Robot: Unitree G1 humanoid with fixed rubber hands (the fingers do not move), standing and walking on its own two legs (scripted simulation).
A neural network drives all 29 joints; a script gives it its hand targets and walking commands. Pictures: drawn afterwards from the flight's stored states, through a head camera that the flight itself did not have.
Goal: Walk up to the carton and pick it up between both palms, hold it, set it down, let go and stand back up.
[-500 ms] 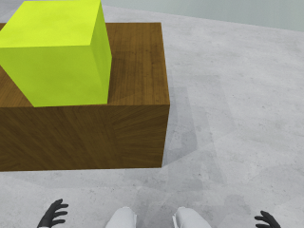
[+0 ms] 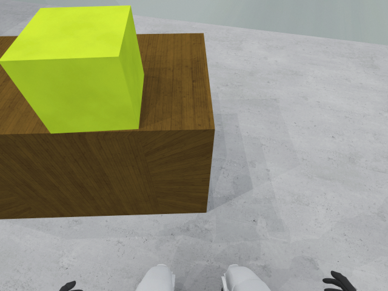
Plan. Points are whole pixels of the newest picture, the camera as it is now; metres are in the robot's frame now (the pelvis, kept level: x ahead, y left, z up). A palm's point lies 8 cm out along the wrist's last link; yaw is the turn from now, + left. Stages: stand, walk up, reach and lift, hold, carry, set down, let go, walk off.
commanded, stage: walk up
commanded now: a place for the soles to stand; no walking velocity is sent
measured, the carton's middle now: (90, 69) +0.69 +0.34 +0.05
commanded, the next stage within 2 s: none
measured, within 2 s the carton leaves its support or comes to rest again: neither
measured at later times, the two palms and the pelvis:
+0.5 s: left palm out of the picture +0.06 +0.32 -0.10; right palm out of the picture +0.11 -0.30 -0.10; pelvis +0.03 +0.00 +0.01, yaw +0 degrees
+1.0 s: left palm out of the picture +0.11 +0.48 -0.09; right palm (289, 288) +0.14 -0.17 -0.10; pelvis +0.08 +0.15 +0.01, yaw +3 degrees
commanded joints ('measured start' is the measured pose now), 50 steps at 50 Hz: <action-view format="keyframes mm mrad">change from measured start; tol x16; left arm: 1 -38 217 25 -65 26 -21 -2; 14 -11 206 20 -61 15 -14 8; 19 106 206 30 -35 25 -18 0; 21 414 438 103 34 44 -82 62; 36 44 359 74 -184 37 -114 112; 50 154 292 15 -86 -13 -80 92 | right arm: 1 -32 -281 -70 -16 -29 0 5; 33 -19 -322 -129 -139 -72 79 95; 37 360 -394 -156 3 -69 44 82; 41 48 -381 -142 -133 -37 56 74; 50 185 -299 -120 -118 -38 28 58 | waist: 1 26 60 -99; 18 78 165 -168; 21 145 -93 -114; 24 62 132 -114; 34 25 -267 -184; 38 -91 322 -80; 43 -21 103 156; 50 -44 158 -13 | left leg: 1 23 55 -97 -382 -344 101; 18 -78 172 -250 -475 -293 162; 19 -29 137 -182 -429 -288 141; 21 -406 -80 49 200 -348 58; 23 -457 -41 -144 385 -191 58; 34 -194 69 -80 65 -172 87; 37 449 133 -279 -457 -278 136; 39 323 271 -586 -637 -312 169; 42 41 196 -468 -692 -534 58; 50 358 117 -277 -497 195 49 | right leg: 1 -9 -89 92 -313 -341 -96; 19 128 -41 -39 -81 -103 -101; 22 335 -448 770 -575 -687 -243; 28 437 -380 506 -336 -7 -244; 31 384 -372 417 -278 77 -267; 35 30 -344 304 -164 151 -232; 37 -414 -20 -62 357 -245 -72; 39 -487 1 -126 531 -329 -50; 50 -301 -83 -100 217 -115 -36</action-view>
